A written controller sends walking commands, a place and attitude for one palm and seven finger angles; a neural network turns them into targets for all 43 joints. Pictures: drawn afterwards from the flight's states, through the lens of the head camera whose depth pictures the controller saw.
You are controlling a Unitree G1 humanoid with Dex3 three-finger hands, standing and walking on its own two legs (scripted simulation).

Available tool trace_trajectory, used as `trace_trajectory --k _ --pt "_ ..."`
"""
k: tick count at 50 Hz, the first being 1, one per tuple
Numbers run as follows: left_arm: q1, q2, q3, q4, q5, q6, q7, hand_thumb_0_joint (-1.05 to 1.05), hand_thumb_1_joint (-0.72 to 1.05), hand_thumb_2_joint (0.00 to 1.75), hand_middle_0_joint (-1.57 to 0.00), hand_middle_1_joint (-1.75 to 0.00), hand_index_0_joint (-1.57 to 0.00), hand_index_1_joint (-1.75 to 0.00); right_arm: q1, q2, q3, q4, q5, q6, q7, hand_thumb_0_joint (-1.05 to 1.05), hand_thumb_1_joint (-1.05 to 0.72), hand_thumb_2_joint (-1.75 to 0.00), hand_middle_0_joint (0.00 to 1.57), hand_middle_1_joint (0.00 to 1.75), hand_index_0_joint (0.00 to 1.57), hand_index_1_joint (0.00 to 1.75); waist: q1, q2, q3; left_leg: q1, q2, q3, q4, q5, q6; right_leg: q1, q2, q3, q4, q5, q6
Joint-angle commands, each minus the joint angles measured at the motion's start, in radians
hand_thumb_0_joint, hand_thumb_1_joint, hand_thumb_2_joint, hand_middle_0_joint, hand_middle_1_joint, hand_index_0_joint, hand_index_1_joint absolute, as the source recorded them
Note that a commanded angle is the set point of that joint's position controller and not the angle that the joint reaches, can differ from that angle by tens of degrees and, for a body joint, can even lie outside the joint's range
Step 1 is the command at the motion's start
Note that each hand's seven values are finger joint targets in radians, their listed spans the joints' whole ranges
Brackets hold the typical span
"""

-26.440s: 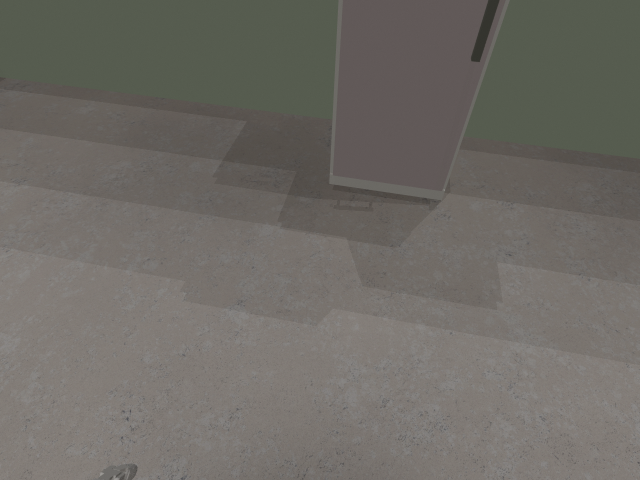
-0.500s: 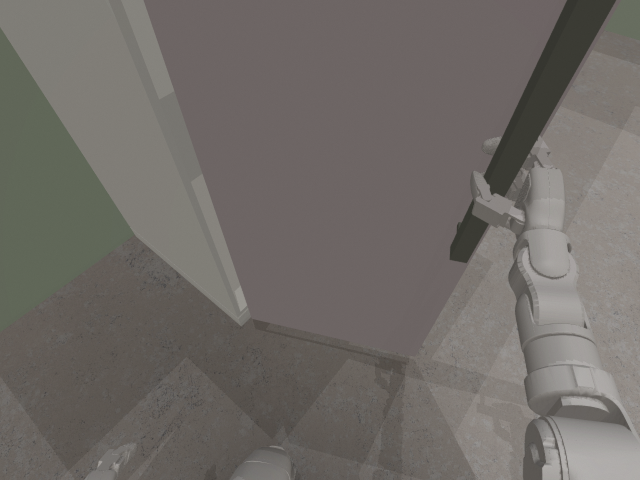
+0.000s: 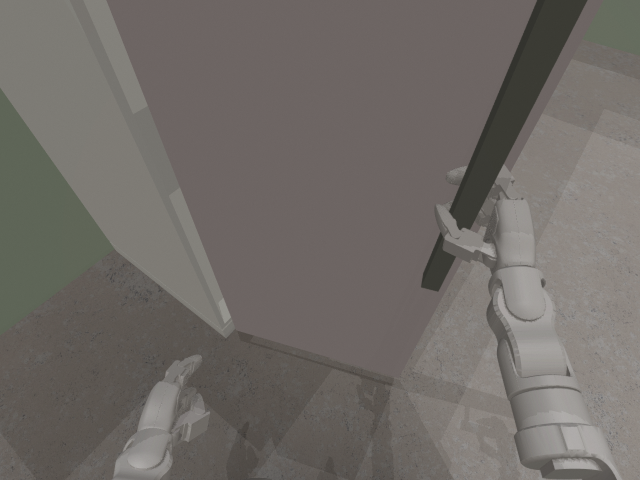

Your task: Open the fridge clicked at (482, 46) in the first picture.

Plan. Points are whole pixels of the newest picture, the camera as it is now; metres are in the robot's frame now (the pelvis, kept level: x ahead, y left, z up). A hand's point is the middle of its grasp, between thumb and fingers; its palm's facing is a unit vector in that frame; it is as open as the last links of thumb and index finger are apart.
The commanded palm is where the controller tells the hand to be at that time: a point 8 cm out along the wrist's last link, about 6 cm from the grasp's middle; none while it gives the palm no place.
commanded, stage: stop walking and hold the door back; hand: right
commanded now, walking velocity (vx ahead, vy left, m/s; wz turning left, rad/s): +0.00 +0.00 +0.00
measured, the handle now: (475, 173) +0.44 -0.15 +0.15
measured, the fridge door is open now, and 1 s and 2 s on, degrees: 70 68 67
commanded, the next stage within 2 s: loosen the grip on the handle in 0.58 s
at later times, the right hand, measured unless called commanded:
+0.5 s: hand (454, 227) +0.39 -0.13 +0.11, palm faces +0.04 +0.99 -0.16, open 6.8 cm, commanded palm +0.37 -0.18 +0.10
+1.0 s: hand (463, 220) +0.40 -0.14 +0.11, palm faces +0.07 +0.99 -0.14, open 11.1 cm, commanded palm +0.36 -0.18 +0.11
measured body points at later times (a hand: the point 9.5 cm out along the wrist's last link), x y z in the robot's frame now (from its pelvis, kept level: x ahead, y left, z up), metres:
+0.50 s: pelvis -0.02 -0.01 +0.00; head -0.01 +0.00 +0.45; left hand +0.07 +0.25 -0.12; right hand +0.38 -0.18 +0.12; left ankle +0.02 +0.11 -0.73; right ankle +0.01 -0.13 -0.73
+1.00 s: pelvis -0.02 +0.00 +0.00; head -0.01 +0.00 +0.45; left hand +0.10 +0.27 -0.10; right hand +0.39 -0.19 +0.12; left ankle +0.02 +0.11 -0.73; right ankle +0.02 -0.13 -0.73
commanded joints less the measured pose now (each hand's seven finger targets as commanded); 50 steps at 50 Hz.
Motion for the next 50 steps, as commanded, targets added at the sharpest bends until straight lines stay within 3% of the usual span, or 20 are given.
trace_trajectory --k 1,3,8,12,21,24,30,32,33,34,35,36,37,38,39,40,42,43,45,50 --pt "0.019 0.121 0.050 -0.088 -0.007 -0.015 0.015 0.00 0.90 0.90 -0.20 -0.30 -0.20 -0.30 -0.385 -0.191 -0.105 -0.172 0.011 -0.061 -0.029 0.00 -0.90 -0.90 0.45 1.40 0.45 1.40 -0.009 0.090 -0.384 0.155 0.157 -0.143 -0.131 0.319 0.010 0.086 -0.025 0.038 -0.008 0.194 -0.006" --pt "0.020 0.128 0.051 -0.070 -0.008 -0.014 0.024 0.00 0.90 0.90 -0.20 -0.30 -0.20 -0.30 -0.429 -0.189 -0.093 -0.118 0.015 -0.053 -0.033 0.00 -0.90 -0.90 0.45 1.40 0.45 1.40 -0.006 0.076 -0.367 0.126 0.169 -0.146 -0.151 0.276 0.018 0.097 -0.013 0.050 -0.030 0.141 -0.006" --pt "0.023 0.135 0.050 -0.066 -0.010 -0.015 0.028 0.00 0.90 0.90 -0.20 -0.30 -0.20 -0.30 -0.447 -0.199 -0.100 -0.065 0.015 -0.064 -0.030 0.00 -0.90 -0.90 0.45 1.40 0.45 1.40 -0.015 -0.016 -0.385 0.122 0.101 -0.078 -0.120 0.215 -0.020 0.138 -0.059 0.081 -0.091 0.258 -0.030" --pt "0.048 0.138 0.050 -0.053 -0.013 -0.014 0.029 0.00 0.90 0.90 -0.20 -0.30 -0.20 -0.30 -0.495 -0.203 -0.102 0.017 0.016 -0.070 -0.030 0.00 -0.90 -0.90 0.45 1.40 0.45 1.40 -0.014 0.061 -0.366 0.121 0.111 -0.089 -0.161 0.138 -0.020 0.110 -0.047 0.062 -0.087 0.200 -0.027" --pt "0.078 0.154 0.052 -0.022 -0.013 -0.029 0.032 0.00 0.90 0.90 -0.20 -0.30 -0.20 -0.30 -0.537 -0.192 -0.092 0.153 0.016 -0.092 -0.027 0.00 -0.90 -0.90 0.45 1.40 0.45 1.40 -0.016 0.018 -0.312 0.053 0.081 -0.077 -0.182 -0.043 -0.023 0.101 -0.059 0.085 -0.142 0.108 -0.038" --pt "0.086 0.154 0.053 -0.013 -0.013 -0.039 0.033 0.00 0.90 0.90 -0.20 -0.30 -0.20 -0.30 -0.581 -0.164 -0.064 0.162 0.017 -0.102 -0.025 0.00 -0.90 -0.90 0.45 1.40 0.45 1.40 -0.013 -0.006 -0.318 0.044 0.072 -0.068 -0.169 -0.051 -0.024 0.114 -0.067 0.089 -0.158 0.099 -0.042" --pt "0.103 0.157 0.060 -0.002 -0.014 -0.047 0.032 0.00 0.90 0.90 -0.20 -0.30 -0.20 -0.30 -0.572 -0.200 -0.097 0.199 0.012 -0.114 -0.025 0.00 -0.90 -0.90 0.45 1.40 0.45 1.40 -0.016 0.044 -0.329 0.054 0.094 -0.092 -0.182 -0.002 -0.018 0.118 -0.050 0.063 -0.123 0.135 -0.034" --pt "0.099 0.147 0.056 -0.002 -0.014 -0.050 0.031 0.00 0.90 0.90 -0.20 -0.30 -0.20 -0.30 -0.596 -0.162 -0.064 0.204 0.014 -0.115 -0.017 0.00 -0.90 -0.90 0.45 1.40 0.45 1.40 -0.012 0.057 -0.323 0.038 0.100 -0.097 -0.194 -0.011 -0.018 0.130 -0.044 0.052 -0.117 0.135 -0.030" --pt "0.099 0.157 0.060 0.000 -0.015 -0.053 0.032 0.00 0.90 0.90 -0.20 -0.30 -0.20 -0.30 -0.588 -0.188 -0.084 0.201 0.016 -0.117 -0.020 0.00 -0.90 -0.90 0.45 1.40 0.45 1.40 -0.012 0.049 -0.319 0.036 0.095 -0.092 -0.195 -0.011 -0.017 0.137 -0.044 0.060 -0.123 0.139 -0.032" --pt "0.171 0.178 0.138 -0.051 0.010 -0.080 0.010 0.00 0.90 0.90 -0.20 -0.30 -0.20 -0.30 -1.114 -0.691 -0.415 0.006 -0.108 -0.134 -0.005 0.00 -0.90 -0.90 0.45 1.40 0.45 1.40 -0.043 0.238 -0.264 0.142 0.097 -0.165 -0.228 0.265 -0.030 0.054 -0.051 0.036 -0.066 0.092 -0.066" --pt "0.112 0.176 0.081 -0.016 -0.015 -0.144 -0.013 0.00 0.90 0.90 -0.20 -0.30 -0.20 -0.30 -0.919 -0.343 -0.201 0.425 -0.083 -0.050 0.060 0.00 -0.78 -0.84 0.45 1.40 0.45 1.40 0.075 0.227 -0.583 0.217 0.014 -0.040 -0.043 0.404 0.026 0.038 0.080 0.019 -0.205 0.258 -0.057" --pt "0.157 0.188 0.099 0.011 -0.050 -0.145 -0.007 0.00 0.90 0.90 -0.20 -0.30 -0.20 -0.30 -0.744 -0.286 -0.265 0.425 -0.013 -0.049 0.061 0.00 -0.66 -0.78 0.45 1.40 0.45 1.40 0.037 0.182 -0.471 0.086 0.017 0.001 -0.042 0.284 0.024 0.041 0.067 0.033 -0.130 0.209 -0.041" --pt "0.166 0.182 0.081 -0.012 -0.039 -0.131 -0.012 0.00 0.90 0.90 -0.20 -0.30 -0.20 -0.30 -0.671 -0.162 -0.172 0.363 0.021 -0.064 0.082 0.00 -0.54 -0.73 0.45 1.40 0.45 1.40 0.033 0.115 -0.518 0.048 0.009 0.007 -0.045 0.185 0.012 0.085 0.053 0.057 -0.141 0.147 -0.020" --pt "0.144 0.184 0.081 -0.014 -0.041 -0.135 -0.017 0.00 0.90 0.90 -0.20 -0.30 -0.20 -0.30 -0.651 -0.201 -0.230 0.376 0.042 -0.080 0.081 0.00 -0.42 -0.67 0.45 1.40 0.45 1.40 -0.005 -0.158 -0.497 -0.009 0.022 -0.007 -0.065 0.097 0.025 0.159 0.059 0.040 -0.132 0.091 -0.001" --pt "0.132 0.189 0.076 -0.024 -0.030 -0.144 -0.024 0.00 0.90 0.90 -0.20 -0.30 -0.20 -0.30 -0.646 -0.269 -0.283 0.320 0.064 -0.106 0.069 0.00 -0.30 -0.61 0.45 1.40 0.45 1.40 -0.021 -0.176 -0.469 -0.018 0.020 -0.017 -0.083 0.031 0.029 0.153 0.064 0.057 -0.139 -0.012 0.002" --pt "0.103 0.179 0.064 -0.039 -0.028 -0.152 -0.029 0.00 0.90 0.90 -0.20 -0.30 -0.20 -0.30 -0.670 -0.245 -0.233 0.299 0.057 -0.131 0.057 0.00 -0.17 -0.55 0.45 1.40 0.45 1.40 -0.006 -0.168 -0.405 -0.043 0.019 -0.027 -0.091 -0.020 0.029 0.104 0.066 0.054 -0.144 -0.093 -0.008" --pt "0.112 0.175 0.063 -0.043 -0.028 -0.171 -0.040 0.00 0.90 0.90 -0.20 -0.30 -0.20 -0.30 -0.727 -0.168 -0.118 0.291 0.010 -0.195 0.039 0.00 0.07 -0.43 0.45 1.40 0.45 1.40 0.038 -0.043 -0.302 -0.115 0.015 -0.033 -0.096 -0.096 0.021 0.017 0.062 0.050 -0.129 -0.171 -0.031" --pt "0.122 0.186 0.070 -0.049 -0.024 -0.174 -0.045 0.00 0.90 0.90 -0.20 -0.30 -0.20 -0.30 -0.698 -0.193 -0.134 0.306 -0.008 -0.221 0.026 0.00 0.19 -0.37 0.45 1.40 0.45 1.40 0.042 0.062 -0.282 -0.117 0.015 -0.032 -0.098 -0.133 0.016 -0.018 0.058 0.051 -0.116 -0.172 -0.038" --pt "0.123 0.195 0.073 -0.070 -0.026 -0.182 -0.050 0.00 0.90 0.90 -0.20 -0.30 -0.20 -0.30 -0.667 -0.197 -0.122 0.289 -0.011 -0.252 0.020 0.00 0.43 -0.26 0.44 1.38 0.44 1.38 0.030 0.145 -0.326 -0.093 0.012 -0.050 -0.093 -0.157 0.010 -0.039 0.064 0.037 -0.097 -0.134 -0.048" --pt "0.125 0.199 0.077 -0.077 -0.042 -0.191 -0.046 0.00 0.90 0.90 -0.20 -0.30 -0.20 -0.30 -0.610 -0.180 -0.111 0.203 0.039 -0.223 0.055 0.00 0.55 -0.20 0.37 1.30 0.37 1.30 0.008 0.055 -0.394 -0.036 0.012 -0.067 -0.078 -0.041 0.014 0.009 0.071 0.020 -0.073 -0.025 -0.047"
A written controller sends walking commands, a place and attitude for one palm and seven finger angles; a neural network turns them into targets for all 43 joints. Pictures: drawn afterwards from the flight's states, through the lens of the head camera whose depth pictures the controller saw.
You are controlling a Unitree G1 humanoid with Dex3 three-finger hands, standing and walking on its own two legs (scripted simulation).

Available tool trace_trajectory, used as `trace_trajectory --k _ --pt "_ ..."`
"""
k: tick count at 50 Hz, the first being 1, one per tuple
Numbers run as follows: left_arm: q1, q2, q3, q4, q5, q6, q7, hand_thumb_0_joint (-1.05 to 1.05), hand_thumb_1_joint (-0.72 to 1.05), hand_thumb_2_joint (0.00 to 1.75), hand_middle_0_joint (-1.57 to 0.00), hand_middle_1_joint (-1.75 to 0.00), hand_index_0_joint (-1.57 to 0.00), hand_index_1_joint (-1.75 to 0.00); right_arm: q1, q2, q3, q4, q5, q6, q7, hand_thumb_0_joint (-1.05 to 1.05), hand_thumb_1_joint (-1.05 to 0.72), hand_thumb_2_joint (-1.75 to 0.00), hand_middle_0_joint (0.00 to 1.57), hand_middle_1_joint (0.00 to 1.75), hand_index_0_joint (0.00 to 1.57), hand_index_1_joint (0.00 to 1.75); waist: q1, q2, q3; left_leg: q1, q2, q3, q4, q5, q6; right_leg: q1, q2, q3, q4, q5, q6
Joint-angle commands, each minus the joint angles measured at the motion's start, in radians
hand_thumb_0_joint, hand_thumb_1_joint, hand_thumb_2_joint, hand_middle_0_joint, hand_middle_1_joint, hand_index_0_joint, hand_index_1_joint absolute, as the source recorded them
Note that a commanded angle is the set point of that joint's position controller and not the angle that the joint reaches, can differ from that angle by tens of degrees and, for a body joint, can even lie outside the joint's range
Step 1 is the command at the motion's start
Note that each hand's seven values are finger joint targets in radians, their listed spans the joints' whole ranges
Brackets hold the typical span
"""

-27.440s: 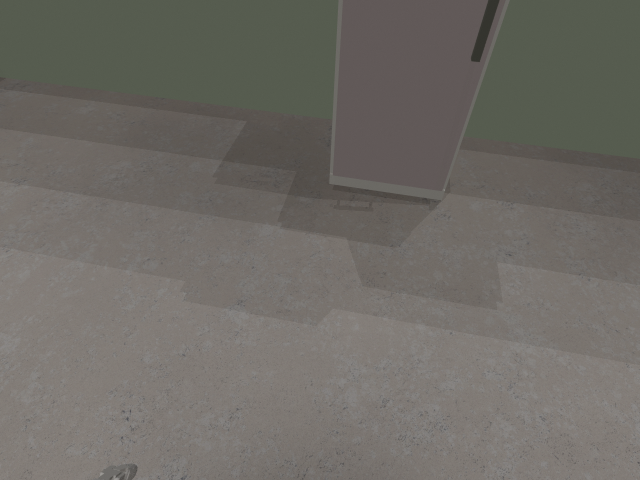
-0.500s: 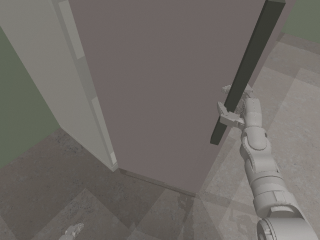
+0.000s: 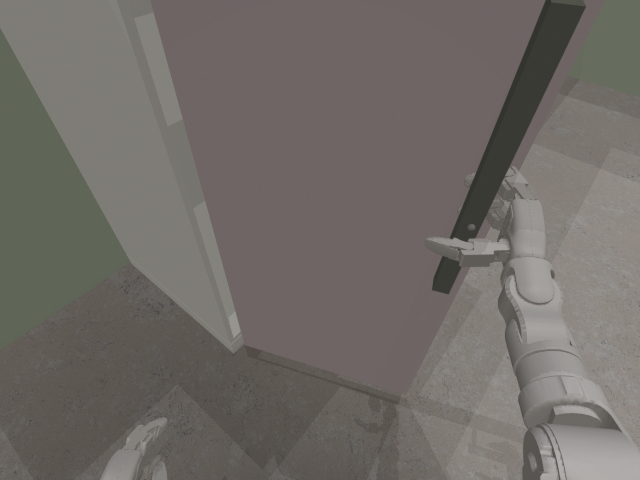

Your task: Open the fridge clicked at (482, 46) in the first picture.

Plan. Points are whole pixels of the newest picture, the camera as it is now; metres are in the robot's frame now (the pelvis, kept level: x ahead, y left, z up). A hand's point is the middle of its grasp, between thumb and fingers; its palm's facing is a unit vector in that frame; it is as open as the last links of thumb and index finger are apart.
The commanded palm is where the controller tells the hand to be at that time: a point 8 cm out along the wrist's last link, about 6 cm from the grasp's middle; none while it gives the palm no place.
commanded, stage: loosen the grip on the handle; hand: right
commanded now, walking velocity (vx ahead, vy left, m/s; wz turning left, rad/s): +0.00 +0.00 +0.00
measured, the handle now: (483, 177) +0.47 -0.16 +0.16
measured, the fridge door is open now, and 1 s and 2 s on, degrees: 68 67 67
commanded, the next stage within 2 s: slip the hand off the handle in 0.26 s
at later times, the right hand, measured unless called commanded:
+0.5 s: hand (494, 230) +0.43 -0.18 +0.10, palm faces +0.06 +0.99 -0.15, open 14.5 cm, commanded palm +0.39 -0.24 +0.11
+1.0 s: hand (551, 247) +0.41 -0.25 +0.10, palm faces +0.09 +0.99 -0.13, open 14.7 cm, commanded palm +0.37 -0.29 +0.11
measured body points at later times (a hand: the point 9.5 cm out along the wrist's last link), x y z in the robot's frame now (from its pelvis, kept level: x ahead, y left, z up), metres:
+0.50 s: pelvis +0.04 +0.00 +0.00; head +0.06 +0.00 +0.45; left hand +0.17 +0.24 -0.10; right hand +0.42 -0.23 +0.11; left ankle +0.04 +0.11 -0.73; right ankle +0.03 -0.13 -0.73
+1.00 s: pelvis +0.03 -0.02 -0.01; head +0.06 -0.02 +0.44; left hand +0.15 +0.24 -0.10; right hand +0.40 -0.31 +0.11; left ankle +0.04 +0.11 -0.73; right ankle +0.03 -0.13 -0.73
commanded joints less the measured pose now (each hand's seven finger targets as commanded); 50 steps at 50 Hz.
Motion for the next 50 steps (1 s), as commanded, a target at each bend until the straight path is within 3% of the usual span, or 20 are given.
trace_trajectory --k 1,3,4,6,9,12,13,17,18,19,20,21,25,26,28,33,37,45,48,50 --pt "-0.073 0.129 0.049 -0.144 -0.016 -0.056 0.006 0.00 0.90 0.90 -0.20 -0.30 -0.20 -0.30 -0.394 -0.127 0.008 -0.308 0.024 -0.041 0.023 0.00 0.55 -0.20 0.36 1.28 0.36 1.28 -0.027 0.001 -0.271 0.090 -0.012 -0.040 -0.146 0.004 0.011 0.103 0.040 0.025 -0.070 -0.021 -0.037" --pt "-0.057 0.130 0.050 -0.136 -0.016 -0.053 0.005 0.00 0.90 0.90 -0.20 -0.30 -0.20 -0.30 -0.349 -0.134 0.004 -0.328 0.015 -0.012 0.018 0.00 0.55 -0.20 0.33 1.25 0.33 1.25 -0.027 0.011 -0.259 0.099 -0.014 -0.030 -0.137 0.077 0.009 0.103 0.038 0.030 -0.061 0.038 -0.038" --pt "-0.029 0.149 0.047 -0.105 -0.012 -0.038 0.014 0.00 0.90 0.90 -0.20 -0.30 -0.20 -0.30 -0.408 -0.279 -0.096 -0.239 -0.002 0.000 0.007 0.00 0.55 -0.20 0.32 1.23 0.32 1.23 -0.005 0.065 -0.206 0.084 -0.012 -0.037 -0.141 0.088 -0.001 0.049 0.039 0.035 -0.051 0.033 -0.041" --pt "-0.040 0.130 0.046 -0.126 -0.013 -0.023 0.015 0.00 0.90 0.90 -0.20 -0.30 -0.20 -0.30 -0.390 -0.242 -0.077 -0.310 0.003 0.003 0.008 0.00 0.55 -0.20 0.29 1.20 0.29 1.20 -0.020 0.059 -0.245 0.126 -0.009 -0.040 -0.131 0.130 -0.005 0.049 0.045 0.026 -0.049 0.063 -0.042" --pt "-0.037 0.119 0.054 -0.128 -0.006 -0.030 0.012 0.00 0.90 0.90 -0.20 -0.30 -0.20 -0.30 -0.384 -0.191 -0.064 -0.444 0.026 -0.025 0.017 0.00 0.55 -0.20 0.25 1.15 0.25 1.15 -0.040 -0.061 -0.410 0.176 -0.018 -0.028 -0.085 0.271 0.009 0.154 0.044 0.033 -0.028 0.195 -0.036" --pt "-0.021 0.118 0.060 -0.122 -0.001 -0.032 0.006 0.00 0.90 0.90 -0.20 -0.30 -0.20 -0.30 -0.288 -0.184 -0.077 -0.510 0.046 -0.035 0.033 0.00 0.55 -0.20 0.25 1.15 0.25 1.15 -0.048 -0.052 -0.455 0.195 -0.026 -0.013 -0.053 0.388 0.009 0.192 0.035 0.040 -0.007 0.329 -0.030" --pt "-0.018 0.119 0.061 -0.123 0.001 -0.032 0.003 0.00 0.90 0.90 -0.20 -0.30 -0.20 -0.30 -0.252 -0.173 -0.070 -0.517 0.045 -0.032 0.035 0.00 0.55 -0.20 0.25 1.15 0.25 1.15 -0.045 -0.007 -0.436 0.196 -0.029 -0.004 -0.048 0.409 0.007 0.183 0.031 0.046 -0.002 0.362 -0.032" --pt "-0.019 0.120 0.063 -0.124 -0.007 -0.016 -0.009 0.00 0.90 0.90 -0.20 -0.30 -0.20 -0.30 -0.167 -0.116 -0.017 -0.469 0.026 0.025 0.045 0.00 0.55 -0.20 0.25 1.15 0.25 1.15 -0.034 0.013 -0.312 0.119 -0.030 0.007 -0.060 0.350 -0.001 0.128 0.027 0.046 -0.006 0.288 -0.030" --pt "0.000 0.140 0.058 -0.101 -0.005 0.001 0.002 0.00 0.90 0.90 -0.20 -0.30 -0.20 -0.30 -0.189 -0.240 -0.108 -0.335 0.007 0.048 0.039 0.00 0.55 -0.20 0.25 1.15 0.25 1.15 -0.015 0.083 -0.224 0.094 -0.026 0.003 -0.073 0.315 -0.004 0.068 0.030 0.048 -0.004 0.224 -0.034" --pt "-0.008 0.136 0.052 -0.115 -0.007 0.013 0.003 0.00 0.90 0.90 -0.20 -0.30 -0.20 -0.30 -0.178 -0.222 -0.091 -0.318 0.011 0.064 0.054 0.00 0.55 -0.20 0.25 1.15 0.25 1.15 -0.022 0.088 -0.210 0.099 -0.021 -0.004 -0.082 0.289 -0.009 0.036 0.038 0.042 -0.014 0.177 -0.036" --pt "-0.013 0.135 0.049 -0.124 -0.012 0.024 0.008 0.00 0.90 0.90 -0.20 -0.30 -0.20 -0.30 -0.185 -0.255 -0.117 -0.316 0.014 0.077 0.060 0.00 0.55 -0.20 0.25 1.15 0.25 1.15 -0.026 0.106 -0.208 0.114 -0.018 -0.008 -0.087 0.273 -0.008 0.021 0.039 0.043 -0.018 0.156 -0.037" --pt "-0.024 0.130 0.047 -0.138 -0.012 0.029 0.012 0.00 0.90 0.90 -0.20 -0.30 -0.20 -0.30 -0.194 -0.237 -0.104 -0.335 0.024 0.081 0.077 0.00 0.55 -0.20 0.25 1.15 0.25 1.15 -0.035 0.089 -0.236 0.134 -0.015 -0.013 -0.088 0.272 -0.007 0.027 0.044 0.037 -0.021 0.151 -0.037" --pt "-0.029 0.118 0.046 -0.151 -0.012 0.031 0.018 0.00 0.90 0.90 -0.20 -0.30 -0.20 -0.30 -0.192 -0.264 -0.151 -0.411 0.059 0.051 0.117 0.00 0.55 -0.20 0.25 1.15 0.25 1.15 -0.060 -0.010 -0.345 0.173 -0.020 -0.012 -0.053 0.347 0.007 0.087 0.044 0.041 0.004 0.240 -0.034" --pt "-0.032 0.115 0.043 -0.159 -0.012 0.029 0.015 0.00 0.90 0.90 -0.20 -0.30 -0.20 -0.30 -0.183 -0.236 -0.128 -0.437 0.066 0.043 0.130 0.00 0.55 -0.20 0.25 1.15 0.25 1.15 -0.059 -0.034 -0.352 0.165 -0.021 -0.009 -0.049 0.348 0.007 0.095 0.045 0.040 0.008 0.245 -0.032" --pt "-0.023 0.123 0.045 -0.156 -0.010 0.029 0.014 0.00 0.90 0.90 -0.20 -0.30 -0.20 -0.30 -0.174 -0.253 -0.139 -0.422 0.073 0.030 0.142 0.00 0.55 -0.20 0.25 1.15 0.25 1.15 -0.051 0.017 -0.329 0.154 -0.026 -0.004 -0.046 0.343 0.006 0.077 0.039 0.048 0.014 0.244 -0.035" --pt "-0.020 0.130 0.048 -0.152 -0.015 0.024 0.020 0.00 0.90 0.90 -0.20 -0.30 -0.20 -0.30 -0.266 -0.268 -0.107 -0.460 0.065 0.001 0.178 0.00 0.55 -0.20 0.25 1.15 0.25 1.15 -0.012 -0.038 -0.313 0.084 -0.032 -0.005 -0.046 0.267 0.007 0.096 0.034 0.059 0.028 0.193 -0.037" --pt "-0.023 0.135 0.045 -0.141 -0.020 0.017 0.030 0.00 0.90 0.90 -0.20 -0.30 -0.20 -0.30 -0.299 -0.280 -0.111 -0.434 0.085 0.000 0.205 0.00 0.55 -0.20 0.25 1.15 0.25 1.15 -0.006 -0.060 -0.306 0.052 -0.035 0.002 -0.046 0.215 0.011 0.102 0.033 0.076 0.026 0.159 -0.032" --pt "-0.013 0.148 0.038 -0.150 -0.019 0.025 0.036 0.00 0.90 0.90 -0.20 -0.30 -0.20 -0.30 -0.195 -0.412 -0.237 -0.323 0.098 0.013 0.242 0.00 0.55 -0.20 0.25 1.15 0.25 1.15 -0.047 -0.033 -0.301 0.080 -0.030 0.001 -0.033 0.181 0.013 0.023 0.033 0.078 0.021 0.121 -0.031" --pt "-0.008 0.148 0.041 -0.170 -0.019 0.024 0.031 0.00 0.90 0.90 -0.20 -0.30 -0.20 -0.30 -0.166 -0.395 -0.229 -0.349 0.113 0.010 0.269 0.00 0.55 -0.20 0.25 1.15 0.25 1.15 -0.052 -0.045 -0.325 0.094 -0.035 0.001 -0.024 0.200 0.015 0.031 0.032 0.077 0.029 0.149 -0.032" --pt "-0.019 0.142 0.042 -0.192 -0.023 0.015 0.023 0.00 0.90 0.90 -0.20 -0.30 -0.20 -0.30 -0.108 -0.312 -0.168 -0.427 0.133 0.007 0.289 0.00 0.55 -0.20 0.25 1.15 0.25 1.15 -0.055 -0.092 -0.350 0.077 -0.037 0.006 -0.017 0.228 0.017 0.078 0.027 0.078 0.036 0.196 -0.028"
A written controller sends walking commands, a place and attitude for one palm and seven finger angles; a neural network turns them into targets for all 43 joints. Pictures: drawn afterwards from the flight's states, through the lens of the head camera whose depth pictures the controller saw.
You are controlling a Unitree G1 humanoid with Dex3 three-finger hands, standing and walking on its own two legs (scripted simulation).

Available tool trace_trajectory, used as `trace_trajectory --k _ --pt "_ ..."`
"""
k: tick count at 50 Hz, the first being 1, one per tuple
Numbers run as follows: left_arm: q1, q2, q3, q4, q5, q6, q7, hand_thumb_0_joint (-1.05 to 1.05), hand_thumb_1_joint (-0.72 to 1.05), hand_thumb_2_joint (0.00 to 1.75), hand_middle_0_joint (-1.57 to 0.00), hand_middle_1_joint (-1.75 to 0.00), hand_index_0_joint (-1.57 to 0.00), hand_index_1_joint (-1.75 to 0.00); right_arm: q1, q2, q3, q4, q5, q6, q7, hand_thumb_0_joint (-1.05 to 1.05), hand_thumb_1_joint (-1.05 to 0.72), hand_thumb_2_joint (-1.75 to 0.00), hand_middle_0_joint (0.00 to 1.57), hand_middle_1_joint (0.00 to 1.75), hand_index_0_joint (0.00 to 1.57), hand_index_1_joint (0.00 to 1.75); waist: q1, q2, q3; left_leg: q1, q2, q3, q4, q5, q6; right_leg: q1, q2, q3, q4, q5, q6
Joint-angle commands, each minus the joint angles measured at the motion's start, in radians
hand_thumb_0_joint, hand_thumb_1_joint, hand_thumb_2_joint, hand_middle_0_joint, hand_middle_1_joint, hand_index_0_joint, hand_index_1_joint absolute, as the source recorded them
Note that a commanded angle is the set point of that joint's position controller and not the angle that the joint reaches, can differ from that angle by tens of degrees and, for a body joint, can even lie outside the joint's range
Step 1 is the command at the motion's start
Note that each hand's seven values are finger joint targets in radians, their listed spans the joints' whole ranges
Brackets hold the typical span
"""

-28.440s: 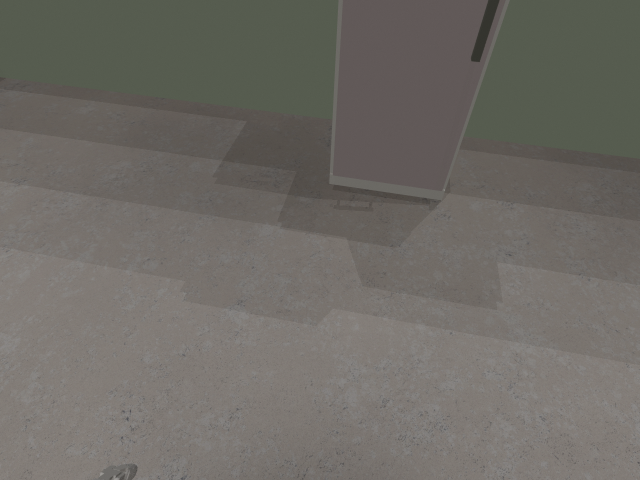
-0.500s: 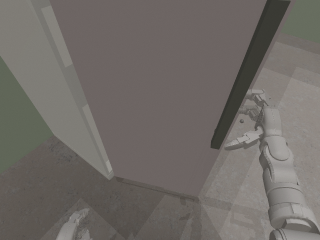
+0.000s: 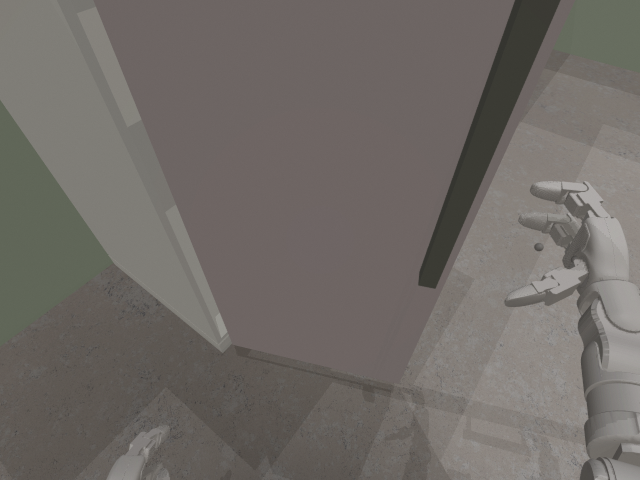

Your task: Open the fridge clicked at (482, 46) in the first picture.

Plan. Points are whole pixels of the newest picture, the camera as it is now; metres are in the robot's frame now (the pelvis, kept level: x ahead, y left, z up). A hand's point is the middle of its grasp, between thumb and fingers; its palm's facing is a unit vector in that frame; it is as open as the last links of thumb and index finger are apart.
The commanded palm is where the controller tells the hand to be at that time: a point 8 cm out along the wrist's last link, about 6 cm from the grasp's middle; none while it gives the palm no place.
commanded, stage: slip the hand off the handle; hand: right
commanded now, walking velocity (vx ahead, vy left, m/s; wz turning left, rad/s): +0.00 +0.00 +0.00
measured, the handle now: (466, 168) +0.46 -0.14 +0.17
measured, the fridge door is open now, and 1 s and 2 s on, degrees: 67 67 67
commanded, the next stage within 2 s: draw the hand back to the body in 0.64 s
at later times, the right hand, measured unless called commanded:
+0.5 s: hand (538, 316) +0.29 -0.20 +0.10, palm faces +0.05 +0.99 -0.12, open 14.7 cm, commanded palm +0.26 -0.24 +0.11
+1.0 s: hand (552, 331) +0.26 -0.20 +0.13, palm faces +0.34 +0.94 -0.04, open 14.7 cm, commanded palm +0.21 -0.25 +0.13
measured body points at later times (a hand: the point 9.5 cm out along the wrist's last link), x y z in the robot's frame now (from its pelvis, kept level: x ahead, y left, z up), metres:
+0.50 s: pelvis +0.00 +0.00 +0.00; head -0.01 +0.00 +0.45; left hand +0.18 +0.22 -0.07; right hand +0.28 -0.26 +0.11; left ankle +0.01 +0.12 -0.72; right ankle +0.01 -0.11 -0.72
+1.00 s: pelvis +0.00 +0.02 +0.00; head -0.02 +0.04 +0.45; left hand +0.19 +0.24 -0.08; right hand +0.24 -0.25 +0.13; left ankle +0.01 +0.12 -0.72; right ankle +0.01 -0.11 -0.72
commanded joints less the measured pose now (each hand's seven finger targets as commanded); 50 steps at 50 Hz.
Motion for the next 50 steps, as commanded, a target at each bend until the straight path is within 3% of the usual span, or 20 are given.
trace_trajectory --k 1,6,9,11,14,18,20,25,29,30,33,38,39,40,42,43,45,46,48,50 --pt "-0.032 0.153 0.065 -0.154 -0.007 -0.057 -0.003 0.00 0.90 0.90 -0.20 -0.30 -0.20 -0.30 -0.234 -0.140 -0.005 -0.302 0.049 -0.067 0.033 0.00 0.55 -0.20 0.25 1.15 0.25 1.15 -0.032 -0.059 -0.320 0.111 -0.042 -0.007 -0.057 0.273 0.036 0.171 0.026 0.060 -0.074 0.282 -0.012" --pt "-0.049 0.158 0.067 -0.163 -0.010 -0.070 -0.006 0.00 0.90 0.90 -0.20 -0.30 -0.20 -0.30 -0.156 -0.130 -0.012 -0.375 0.067 -0.049 0.020 0.00 0.55 -0.20 0.25 1.15 0.25 1.15 -0.029 -0.003 -0.233 0.078 -0.046 0.001 -0.065 0.197 0.033 0.127 0.021 0.072 -0.088 0.200 -0.012" --pt "-0.068 0.152 0.064 -0.176 -0.006 -0.079 -0.006 0.00 0.90 0.90 -0.20 -0.30 -0.20 -0.30 -0.123 -0.167 -0.045 -0.485 0.056 -0.047 -0.014 0.00 0.55 -0.20 0.25 1.15 0.25 1.15 -0.046 -0.044 -0.263 0.105 -0.041 -0.005 -0.060 0.193 0.034 0.132 0.026 0.069 -0.089 0.201 -0.013" --pt "-0.083 0.138 0.060 -0.180 -0.002 -0.087 -0.009 0.00 0.90 0.90 -0.20 -0.30 -0.20 -0.30 -0.104 -0.132 -0.012 -0.574 0.043 -0.052 -0.033 0.00 0.55 -0.20 0.25 1.15 0.25 1.15 -0.045 -0.094 -0.278 0.102 -0.042 0.001 -0.050 0.206 0.036 0.163 0.024 0.073 -0.088 0.233 -0.008" --pt "-0.099 0.130 0.057 -0.187 0.002 -0.106 -0.012 0.00 0.90 0.90 -0.20 -0.30 -0.20 -0.30 -0.029 -0.096 0.018 -0.677 0.040 -0.056 -0.053 0.00 0.55 -0.20 0.25 1.15 0.25 1.15 -0.047 -0.117 -0.297 0.100 -0.046 0.005 -0.045 0.214 0.035 0.201 0.018 0.079 -0.083 0.266 -0.004" --pt "-0.109 0.133 0.052 -0.176 0.000 -0.112 -0.006 0.00 0.90 0.90 -0.20 -0.30 -0.20 -0.30 0.070 -0.080 0.018 -0.664 0.052 -0.017 -0.054 0.00 0.55 -0.20 0.25 1.15 0.25 1.15 -0.039 -0.023 -0.213 0.106 -0.049 0.012 -0.066 0.171 0.032 0.145 0.017 0.080 -0.100 0.188 -0.006" --pt "-0.124 0.125 0.049 -0.189 -0.004 -0.115 -0.006 0.00 0.90 0.90 -0.20 -0.30 -0.20 -0.30 0.147 -0.046 0.037 -0.680 0.056 0.018 -0.050 0.00 0.55 -0.20 0.25 1.15 0.25 1.15 -0.053 -0.021 -0.193 0.116 -0.043 0.013 -0.070 0.172 0.030 0.133 0.022 0.077 -0.107 0.173 -0.006" --pt "-0.146 0.112 0.039 -0.211 -0.005 -0.119 -0.004 0.00 0.90 0.90 -0.20 -0.30 -0.20 -0.30 0.203 0.015 0.113 -0.797 0.050 0.070 -0.048 0.00 0.55 -0.20 0.25 1.15 0.25 1.15 -0.049 -0.035 -0.172 0.116 -0.038 0.015 -0.077 0.172 0.026 0.148 0.025 0.077 -0.106 0.172 -0.009" --pt "-0.157 0.107 0.032 -0.212 0.002 -0.132 0.002 0.00 0.90 0.90 -0.20 -0.30 -0.20 -0.30 0.210 0.003 0.111 -0.890 0.043 0.057 -0.073 0.00 0.55 -0.20 0.25 1.15 0.25 1.15 -0.041 -0.026 -0.160 0.110 -0.038 0.010 -0.089 0.133 0.023 0.152 0.029 0.080 -0.103 0.135 -0.013" --pt "-0.157 0.102 0.030 -0.215 0.005 -0.137 0.002 0.00 0.90 0.90 -0.20 -0.30 -0.20 -0.30 0.236 0.014 0.117 -0.908 0.043 0.052 -0.077 0.00 0.55 -0.20 0.25 1.15 0.25 1.15 -0.050 -0.031 -0.169 0.120 -0.038 0.010 -0.086 0.138 0.025 0.158 0.030 0.082 -0.104 0.141 -0.013" --pt "-0.157 0.107 0.028 -0.201 0.010 -0.138 0.007 0.00 0.90 0.90 -0.20 -0.30 -0.20 -0.30 0.292 -0.042 0.056 -0.907 0.042 0.045 -0.098 0.00 0.55 -0.20 0.25 1.15 0.25 1.15 -0.057 -0.003 -0.159 0.134 -0.036 0.001 -0.099 0.113 0.023 0.135 0.033 0.076 -0.104 0.121 -0.013" --pt "-0.171 0.100 0.023 -0.185 0.007 -0.140 0.018 0.00 0.90 0.90 -0.20 -0.30 -0.20 -0.30 0.247 -0.045 0.056 -0.864 0.036 0.051 -0.102 0.00 0.55 -0.20 0.25 1.15 0.25 1.15 -0.047 -0.021 -0.117 0.122 -0.029 -0.020 -0.129 0.059 0.018 0.114 0.038 0.063 -0.104 0.076 -0.015" --pt "-0.241 0.057 0.021 -0.185 -0.009 -0.154 0.031 0.00 0.90 0.90 -0.20 -0.30 -0.20 -0.30 0.176 0.100 -0.070 -0.901 0.243 0.074 -0.191 0.00 0.55 -0.20 0.25 1.15 0.25 1.15 -0.115 0.005 -0.156 0.176 -0.024 -0.014 -0.162 0.014 0.023 0.101 0.053 0.073 -0.112 0.057 0.004" --pt "-0.248 0.063 0.015 -0.169 0.000 -0.169 0.033 0.00 0.90 0.90 -0.20 -0.30 -0.20 -0.30 0.190 0.125 -0.007 -0.908 0.227 0.091 -0.229 0.00 0.55 -0.20 0.25 1.15 0.25 1.15 -0.101 -0.003 -0.166 0.179 -0.021 -0.022 -0.168 0.001 0.016 0.130 0.052 0.066 -0.115 0.052 0.004" --pt "-0.238 0.066 0.019 -0.154 0.004 -0.180 0.031 0.00 0.90 0.90 -0.20 -0.30 -0.20 -0.30 0.233 0.119 -0.047 -0.926 0.229 0.123 -0.290 0.00 0.55 -0.20 0.25 1.15 0.25 1.15 -0.114 -0.035 -0.187 0.196 -0.018 -0.015 -0.164 0.041 0.019 0.142 0.053 0.066 -0.123 0.088 0.007" --pt "-0.220 0.073 0.018 -0.147 0.012 -0.178 0.025 0.00 0.90 0.90 -0.20 -0.30 -0.20 -0.30 0.314 0.105 -0.010 -0.902 0.165 0.141 -0.313 0.00 0.55 -0.20 0.25 1.15 0.25 1.15 -0.109 -0.001 -0.174 0.197 -0.020 -0.010 -0.156 0.070 0.016 0.133 0.045 0.063 -0.127 0.113 0.001" --pt "-0.195 0.084 0.020 -0.158 0.021 -0.165 0.011 0.00 0.90 0.90 -0.20 -0.30 -0.20 -0.30 0.345 0.111 0.093 -0.936 0.055 0.175 -0.321 0.00 0.55 -0.20 0.25 1.15 0.25 1.15 -0.079 -0.039 -0.158 0.175 -0.013 -0.005 -0.127 0.158 0.015 0.147 0.041 0.054 -0.128 0.171 -0.012" --pt "-0.188 0.086 0.022 -0.162 0.023 -0.157 0.008 0.00 0.90 0.90 -0.20 -0.30 -0.20 -0.30 0.354 0.096 0.107 -0.955 0.023 0.189 -0.314 0.00 0.55 -0.20 0.25 1.15 0.25 1.15 -0.077 -0.061 -0.142 0.174 -0.012 -0.009 -0.124 0.190 0.017 0.152 0.039 0.050 -0.127 0.191 -0.015" --pt "-0.188 0.093 0.025 -0.170 0.023 -0.144 0.012 0.00 0.90 0.90 -0.20 -0.30 -0.20 -0.30 0.356 0.070 0.100 -1.006 0.021 0.208 -0.285 0.00 0.55 -0.20 0.25 1.15 0.25 1.15 -0.072 -0.032 -0.147 0.197 -0.015 -0.011 -0.135 0.210 0.018 0.163 0.036 0.051 -0.127 0.204 -0.020" --pt "-0.206 0.089 0.023 -0.171 0.021 -0.143 0.030 0.00 0.90 0.90 -0.20 -0.30 -0.20 -0.30 0.350 0.039 0.030 -1.034 0.082 0.210 -0.251 0.00 0.55 -0.20 0.25 1.15 0.25 1.15 -0.083 0.044 -0.162 0.232 -0.015 -0.023 -0.161 0.205 0.008 0.160 0.040 0.047 -0.133 0.185 -0.020"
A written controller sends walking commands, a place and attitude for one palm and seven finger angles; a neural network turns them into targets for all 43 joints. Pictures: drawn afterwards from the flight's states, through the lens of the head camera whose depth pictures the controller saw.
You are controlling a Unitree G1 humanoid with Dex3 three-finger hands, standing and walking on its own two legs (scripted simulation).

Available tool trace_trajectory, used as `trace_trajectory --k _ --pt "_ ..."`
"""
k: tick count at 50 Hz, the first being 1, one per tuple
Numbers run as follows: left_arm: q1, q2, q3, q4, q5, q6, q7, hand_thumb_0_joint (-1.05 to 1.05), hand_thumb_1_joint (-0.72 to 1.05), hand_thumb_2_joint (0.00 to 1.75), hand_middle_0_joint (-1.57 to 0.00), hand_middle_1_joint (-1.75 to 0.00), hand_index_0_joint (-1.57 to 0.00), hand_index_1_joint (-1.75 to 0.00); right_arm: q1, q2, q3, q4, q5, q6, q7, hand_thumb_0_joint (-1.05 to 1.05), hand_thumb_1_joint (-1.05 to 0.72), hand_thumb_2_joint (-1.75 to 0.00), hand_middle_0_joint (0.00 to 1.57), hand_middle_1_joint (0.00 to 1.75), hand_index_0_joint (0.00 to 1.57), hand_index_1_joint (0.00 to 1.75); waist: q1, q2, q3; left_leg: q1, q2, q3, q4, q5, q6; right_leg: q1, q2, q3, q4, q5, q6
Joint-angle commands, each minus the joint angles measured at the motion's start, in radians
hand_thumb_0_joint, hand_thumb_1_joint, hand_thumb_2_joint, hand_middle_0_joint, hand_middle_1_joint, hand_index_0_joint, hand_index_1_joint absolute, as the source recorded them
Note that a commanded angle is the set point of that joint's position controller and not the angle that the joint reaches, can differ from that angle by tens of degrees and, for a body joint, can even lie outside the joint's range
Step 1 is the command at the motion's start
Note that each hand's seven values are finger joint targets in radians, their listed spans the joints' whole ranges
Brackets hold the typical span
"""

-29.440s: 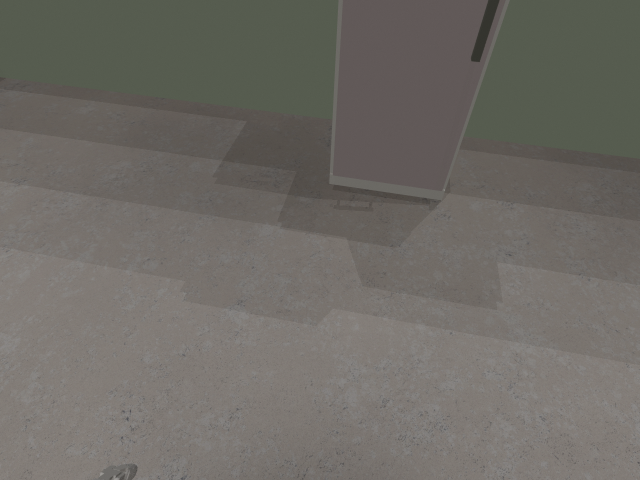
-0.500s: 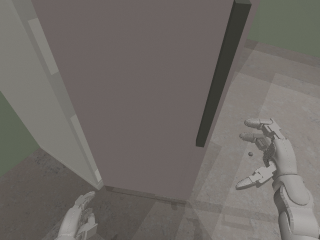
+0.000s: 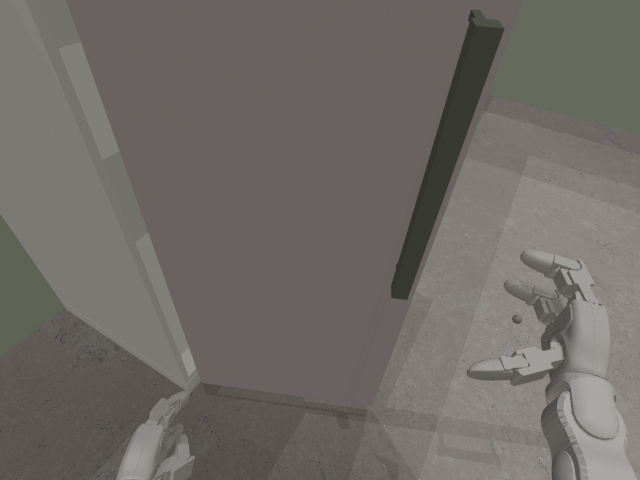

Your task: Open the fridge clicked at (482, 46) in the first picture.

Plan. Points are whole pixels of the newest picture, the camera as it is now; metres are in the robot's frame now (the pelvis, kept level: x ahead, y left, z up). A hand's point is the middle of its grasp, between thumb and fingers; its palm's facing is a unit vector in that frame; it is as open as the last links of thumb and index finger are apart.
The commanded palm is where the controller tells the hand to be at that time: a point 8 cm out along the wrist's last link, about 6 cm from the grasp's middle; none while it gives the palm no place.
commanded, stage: draw the hand back to the body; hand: right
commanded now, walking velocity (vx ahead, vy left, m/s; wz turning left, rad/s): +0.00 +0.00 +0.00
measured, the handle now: (428, 185) +0.46 -0.14 +0.16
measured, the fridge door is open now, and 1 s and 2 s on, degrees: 67 67 67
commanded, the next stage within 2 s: step back with the hand held close in 1.34 s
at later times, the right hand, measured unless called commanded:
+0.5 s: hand (584, 350) +0.23 -0.26 +0.14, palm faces +0.37 +0.88 -0.29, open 13.3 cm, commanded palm +0.19 -0.29 +0.16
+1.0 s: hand out of the picture +0.21 -0.30 +0.18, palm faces +0.47 +0.80 -0.37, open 8.4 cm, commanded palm +0.16 -0.33 +0.19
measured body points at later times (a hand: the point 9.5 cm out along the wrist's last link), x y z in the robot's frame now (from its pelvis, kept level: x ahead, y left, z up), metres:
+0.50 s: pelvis +0.01 -0.01 +0.01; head -0.01 +0.00 +0.46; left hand +0.20 +0.21 -0.06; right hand +0.20 -0.30 +0.15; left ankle +0.01 +0.10 -0.73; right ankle +0.01 -0.13 -0.73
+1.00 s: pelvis +0.02 -0.03 +0.02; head -0.01 -0.02 +0.47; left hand +0.20 +0.19 -0.06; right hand +0.18 -0.34 +0.20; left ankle +0.01 +0.10 -0.72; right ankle +0.01 -0.13 -0.73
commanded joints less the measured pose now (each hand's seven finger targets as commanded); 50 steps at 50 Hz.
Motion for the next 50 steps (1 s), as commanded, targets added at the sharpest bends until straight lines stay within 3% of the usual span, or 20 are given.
trace_trajectory --k 1,3,6,9,12,13,14,15,16,20,22,23,26,28,29,33,48,50 --pt "-0.155 0.109 0.044 -0.171 -0.008 -0.052 0.031 0.00 0.90 0.90 -0.20 -0.30 -0.20 -0.30 -0.200 -0.192 -0.107 -0.283 0.063 -0.040 0.061 0.00 0.55 -0.20 0.25 1.15 0.25 1.15 -0.008 0.112 -0.152 0.119 -0.008 -0.082 -0.158 0.193 -0.023 0.027 0.045 -0.001 -0.089 0.149 -0.047" --pt "-0.168 0.102 0.043 -0.157 -0.012 -0.056 0.044 0.00 0.90 0.90 -0.20 -0.30 -0.20 -0.30 -0.200 -0.236 -0.194 -0.272 0.105 -0.052 0.064 0.00 0.55 -0.20 0.25 1.15 0.25 1.15 -0.021 0.140 -0.133 0.131 -0.002 -0.102 -0.188 0.137 -0.029 0.016 0.045 -0.001 -0.091 0.129 -0.043" --pt "-0.175 0.089 0.039 -0.155 -0.015 -0.058 0.039 0.00 0.90 0.90 -0.20 -0.30 -0.20 -0.30 -0.141 -0.198 -0.184 -0.266 0.100 -0.047 0.052 0.00 0.55 -0.20 0.25 1.15 0.25 1.15 -0.031 0.042 -0.107 0.113 -0.005 -0.085 -0.177 0.169 -0.022 0.042 0.048 -0.007 -0.111 0.148 -0.040" --pt "-0.170 0.089 0.035 -0.160 -0.018 -0.057 0.030 0.00 0.90 0.90 -0.20 -0.30 -0.20 -0.30 -0.121 -0.171 -0.124 -0.303 0.067 -0.017 0.058 0.00 0.51 -0.22 0.25 1.13 0.25 1.13 -0.021 -0.043 -0.085 0.100 -0.009 -0.063 -0.165 0.212 -0.011 0.070 0.045 -0.005 -0.125 0.177 -0.041" --pt "-0.158 0.099 0.037 -0.162 -0.016 -0.060 0.036 0.00 0.90 0.90 -0.20 -0.30 -0.20 -0.30 -0.103 -0.186 -0.129 -0.333 0.079 0.016 0.093 0.00 0.41 -0.27 0.25 1.07 0.25 1.07 -0.014 -0.010 -0.097 0.111 -0.014 -0.057 -0.169 0.246 -0.014 0.088 0.043 -0.001 -0.128 0.193 -0.045" --pt "-0.157 0.104 0.039 -0.164 -0.017 -0.063 0.040 0.00 0.90 0.90 -0.20 -0.30 -0.20 -0.30 -0.090 -0.195 -0.142 -0.337 0.091 0.023 0.104 0.00 0.37 -0.29 0.24 1.04 0.24 1.04 -0.012 0.051 -0.096 0.121 -0.015 -0.056 -0.175 0.250 -0.019 0.085 0.040 0.003 -0.124 0.196 -0.047" --pt "-0.161 0.120 0.052 -0.143 0.007 -0.061 0.043 0.00 0.90 0.90 -0.20 -0.30 -0.20 -0.30 -0.029 -0.396 -0.195 -0.332 -0.050 -0.031 0.032 0.00 0.33 -0.31 0.24 1.02 0.24 1.02 -0.018 0.050 -0.042 0.124 0.019 -0.102 -0.241 0.253 -0.033 0.087 0.040 0.001 -0.144 0.183 -0.055" --pt "-0.165 0.104 0.044 -0.142 0.012 -0.053 0.041 0.00 0.90 0.90 -0.20 -0.30 -0.20 -0.30 0.027 -0.311 -0.160 -0.294 -0.055 -0.048 0.010 0.00 0.30 -0.32 0.24 1.00 0.24 1.00 -0.012 0.068 -0.023 0.132 0.019 -0.088 -0.239 0.230 -0.030 0.091 0.041 0.004 -0.158 0.181 -0.058" --pt "-0.168 0.100 0.041 -0.147 0.009 -0.050 0.038 0.00 0.90 0.90 -0.20 -0.30 -0.20 -0.30 0.045 -0.277 -0.128 -0.300 -0.057 -0.055 0.004 0.00 0.26 -0.34 0.24 0.98 0.24 0.98 -0.010 0.076 -0.015 0.129 0.016 -0.081 -0.236 0.209 -0.028 0.099 0.038 0.007 -0.165 0.177 -0.057" --pt "-0.171 0.097 0.037 -0.142 0.018 -0.049 0.038 0.00 0.90 0.90 -0.20 -0.30 -0.20 -0.30 0.012 -0.304 -0.132 -0.413 -0.092 -0.099 -0.028 0.00 0.12 -0.41 0.24 0.89 0.24 0.89 -0.010 -0.052 -0.065 0.172 0.006 -0.065 -0.244 0.243 -0.015 0.192 0.038 -0.003 -0.198 0.220 -0.055" --pt "-0.173 0.096 0.038 -0.141 0.021 -0.051 0.038 0.00 0.90 0.90 -0.20 -0.30 -0.20 -0.30 0.030 -0.302 -0.131 -0.426 -0.100 -0.111 -0.039 0.00 0.04 -0.44 0.23 0.85 0.23 0.85 -0.010 -0.037 -0.057 0.174 -0.001 -0.055 -0.253 0.226 -0.014 0.209 0.034 0.002 -0.219 0.218 -0.053" --pt "-0.174 0.103 0.041 -0.136 0.022 -0.053 0.040 0.00 0.90 0.90 -0.20 -0.30 -0.20 -0.30 0.041 -0.320 -0.147 -0.424 -0.103 -0.114 -0.043 0.00 0.01 -0.46 0.23 0.83 0.23 0.83 -0.012 0.006 -0.051 0.181 -0.007 -0.053 -0.265 0.222 -0.014 0.208 0.031 0.006 -0.227 0.217 -0.053" --pt "-0.180 0.098 0.039 -0.130 0.022 -0.047 0.042 0.00 0.90 0.90 -0.20 -0.30 -0.20 -0.30 0.046 -0.301 -0.139 -0.415 -0.111 -0.125 -0.050 0.00 -0.10 -0.51 0.23 0.77 0.23 0.77 -0.008 -0.010 0.000 0.168 -0.008 -0.047 -0.279 0.173 -0.015 0.210 0.030 0.007 -0.254 0.181 -0.051" --pt "-0.181 0.104 0.044 -0.123 0.025 -0.046 0.040 0.00 0.90 0.90 -0.20 -0.30 -0.20 -0.30 0.079 -0.311 -0.160 -0.404 -0.117 -0.131 -0.053 0.00 -0.17 -0.55 0.22 0.73 0.22 0.73 -0.016 0.007 0.002 0.182 -0.015 -0.044 -0.286 0.178 -0.012 0.214 0.028 0.013 -0.269 0.190 -0.048" --pt "-0.179 0.099 0.043 -0.126 0.024 -0.044 0.038 0.00 0.90 0.90 -0.20 -0.30 -0.20 -0.30 0.091 -0.296 -0.154 -0.410 -0.115 -0.134 -0.051 0.00 -0.21 -0.57 0.22 0.70 0.22 0.70 -0.014 -0.018 0.002 0.195 -0.009 -0.045 -0.280 0.190 -0.011 0.216 0.027 0.011 -0.273 0.200 -0.048" --pt "-0.185 0.101 0.048 -0.124 0.030 -0.037 0.029 0.00 0.90 0.90 -0.20 -0.30 -0.20 -0.30 0.149 -0.315 -0.193 -0.431 -0.118 -0.146 -0.048 0.00 -0.36 -0.64 0.22 0.62 0.22 0.62 -0.029 -0.017 -0.007 0.228 -0.015 -0.040 -0.278 0.235 -0.006 0.224 0.022 0.017 -0.285 0.254 -0.039" --pt "-0.179 0.104 0.064 -0.126 0.034 -0.022 0.018 0.00 0.90 0.90 -0.20 -0.30 -0.20 -0.30 0.198 -0.368 -0.299 -0.501 -0.115 -0.159 -0.051 0.00 -0.90 -0.90 0.20 0.30 0.20 0.30 -0.035 -0.052 -0.003 0.260 -0.018 -0.037 -0.296 0.264 -0.003 0.231 0.020 0.014 -0.298 0.291 -0.029" --pt "-0.177 0.101 0.063 -0.125 0.031 -0.017 0.017 0.00 0.90 0.90 -0.20 -0.30 -0.20 -0.30 0.193 -0.325 -0.257 -0.485 -0.115 -0.154 -0.047 0.00 -0.90 -0.90 0.20 0.30 0.20 0.30 -0.024 -0.035 0.020 0.241 -0.017 -0.036 -0.295 0.257 -0.006 0.229 0.017 0.012 -0.297 0.288 -0.032"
